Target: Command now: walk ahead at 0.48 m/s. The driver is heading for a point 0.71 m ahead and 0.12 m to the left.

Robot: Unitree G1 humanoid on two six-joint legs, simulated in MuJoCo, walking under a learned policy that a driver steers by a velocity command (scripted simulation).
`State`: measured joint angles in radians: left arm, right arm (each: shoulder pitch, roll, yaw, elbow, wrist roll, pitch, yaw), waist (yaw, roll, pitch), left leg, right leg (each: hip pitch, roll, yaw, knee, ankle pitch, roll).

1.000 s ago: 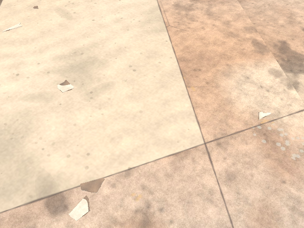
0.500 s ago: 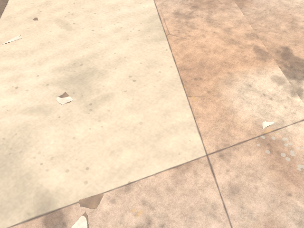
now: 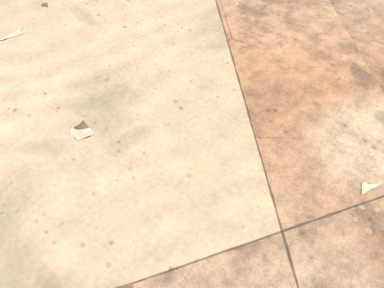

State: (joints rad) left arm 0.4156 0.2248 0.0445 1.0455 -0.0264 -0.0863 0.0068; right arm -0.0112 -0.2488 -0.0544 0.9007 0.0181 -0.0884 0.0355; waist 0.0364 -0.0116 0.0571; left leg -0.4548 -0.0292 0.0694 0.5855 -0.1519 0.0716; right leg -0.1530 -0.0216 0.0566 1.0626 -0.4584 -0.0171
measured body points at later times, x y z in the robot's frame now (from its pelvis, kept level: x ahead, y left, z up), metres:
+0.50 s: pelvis +0.30 -0.04 +0.00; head +0.33 -0.05 +0.45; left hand +0.51 +0.20 -0.09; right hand +0.25 -0.31 -0.15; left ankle +0.11 +0.09 -0.69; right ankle +0.42 -0.14 -0.72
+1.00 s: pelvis +0.53 -0.01 +0.00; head +0.57 +0.02 +0.44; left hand +0.54 +0.29 -0.14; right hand +0.77 -0.22 -0.10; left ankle +0.62 +0.09 -0.72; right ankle +0.43 -0.16 -0.67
